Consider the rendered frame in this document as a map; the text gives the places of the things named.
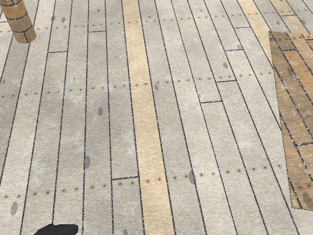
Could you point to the robot left hand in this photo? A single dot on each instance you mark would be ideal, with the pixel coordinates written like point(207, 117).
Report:
point(60, 229)

